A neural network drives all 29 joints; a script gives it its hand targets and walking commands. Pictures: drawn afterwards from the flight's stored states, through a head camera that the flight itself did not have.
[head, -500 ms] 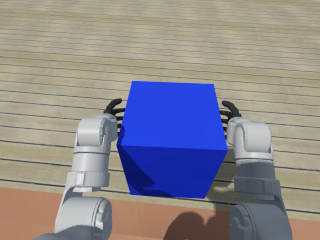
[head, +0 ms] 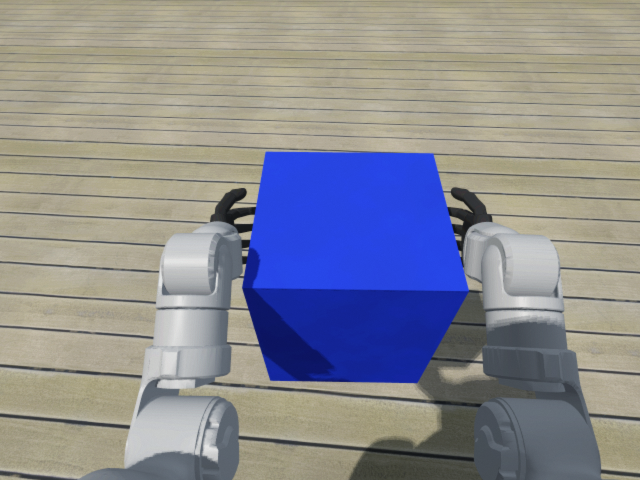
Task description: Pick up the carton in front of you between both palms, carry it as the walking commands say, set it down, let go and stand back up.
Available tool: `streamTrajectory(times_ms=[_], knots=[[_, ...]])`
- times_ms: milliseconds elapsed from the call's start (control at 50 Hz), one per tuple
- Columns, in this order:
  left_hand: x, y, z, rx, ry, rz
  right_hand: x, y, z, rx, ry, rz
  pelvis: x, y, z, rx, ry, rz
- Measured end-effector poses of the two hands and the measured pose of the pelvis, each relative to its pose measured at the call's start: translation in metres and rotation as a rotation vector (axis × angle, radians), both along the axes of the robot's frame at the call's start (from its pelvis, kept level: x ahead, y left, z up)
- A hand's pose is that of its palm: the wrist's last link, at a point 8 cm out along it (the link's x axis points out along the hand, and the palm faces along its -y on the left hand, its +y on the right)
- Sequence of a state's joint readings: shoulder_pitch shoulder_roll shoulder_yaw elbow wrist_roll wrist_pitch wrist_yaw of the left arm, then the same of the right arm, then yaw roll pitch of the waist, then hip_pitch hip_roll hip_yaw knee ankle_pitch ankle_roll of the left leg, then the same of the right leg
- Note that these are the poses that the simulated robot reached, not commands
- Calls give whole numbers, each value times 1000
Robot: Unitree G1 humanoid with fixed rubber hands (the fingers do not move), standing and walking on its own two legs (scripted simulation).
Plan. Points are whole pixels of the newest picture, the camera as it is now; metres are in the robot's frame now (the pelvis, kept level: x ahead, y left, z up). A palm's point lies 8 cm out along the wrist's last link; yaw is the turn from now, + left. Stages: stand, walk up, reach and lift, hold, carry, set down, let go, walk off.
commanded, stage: carry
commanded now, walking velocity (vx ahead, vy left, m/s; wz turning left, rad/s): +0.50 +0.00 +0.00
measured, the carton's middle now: (346, 274) +0.36 -0.01 +0.06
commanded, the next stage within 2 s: none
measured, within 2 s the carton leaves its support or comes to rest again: neither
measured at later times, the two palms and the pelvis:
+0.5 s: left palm (234, 129) +0.65 +0.18 +0.10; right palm (403, 125) +0.65 -0.12 +0.10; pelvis +0.30 +0.03 -0.01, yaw -1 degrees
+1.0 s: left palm (271, 73) +0.87 +0.14 +0.10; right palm (411, 74) +0.86 -0.16 +0.10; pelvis +0.59 -0.01 +0.01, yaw +0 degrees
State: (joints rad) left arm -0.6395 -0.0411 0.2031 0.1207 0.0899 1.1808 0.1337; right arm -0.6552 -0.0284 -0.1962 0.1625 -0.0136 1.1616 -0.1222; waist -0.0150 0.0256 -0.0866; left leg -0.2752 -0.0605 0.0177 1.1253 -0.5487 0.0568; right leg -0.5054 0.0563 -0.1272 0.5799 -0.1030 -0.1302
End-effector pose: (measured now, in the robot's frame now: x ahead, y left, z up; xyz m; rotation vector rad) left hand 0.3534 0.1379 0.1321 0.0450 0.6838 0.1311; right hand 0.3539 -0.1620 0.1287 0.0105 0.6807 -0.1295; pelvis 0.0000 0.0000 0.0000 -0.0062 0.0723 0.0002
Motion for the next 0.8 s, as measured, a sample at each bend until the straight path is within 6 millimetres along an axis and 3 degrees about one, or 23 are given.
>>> streamTrajectory(times_ms=[100, 200, 360, 480, 600, 800], knots=[[34, 9, -24, -2, 109, 40, 49, 9, -21, -13, 108, 49, 47, -10, 8, 15, 3, 0], [86, 15, -20, -10, 87, 64, 105, 16, -18, -2, 87, 58, 97, -11, 15, 23, 15, -1], [195, 28, -3, -23, 8, 62, 207, 28, -4, 21, 9, 27, 201, 5, 12, 18, 29, -15], [288, 43, -27, -45, 24, 21, 289, 43, -20, -25, 23, 3, 292, 24, -11, 18, 11, -20], [347, 35, -48, -42, 133, -43, 328, 35, -41, -40, 133, -46, 347, 36, 5, -2, 12, -30], [430, 23, -30, -106, 48, 2, 414, 23, -17, 20, 44, -110, 459, 27, 26, -29, 27, -33]])
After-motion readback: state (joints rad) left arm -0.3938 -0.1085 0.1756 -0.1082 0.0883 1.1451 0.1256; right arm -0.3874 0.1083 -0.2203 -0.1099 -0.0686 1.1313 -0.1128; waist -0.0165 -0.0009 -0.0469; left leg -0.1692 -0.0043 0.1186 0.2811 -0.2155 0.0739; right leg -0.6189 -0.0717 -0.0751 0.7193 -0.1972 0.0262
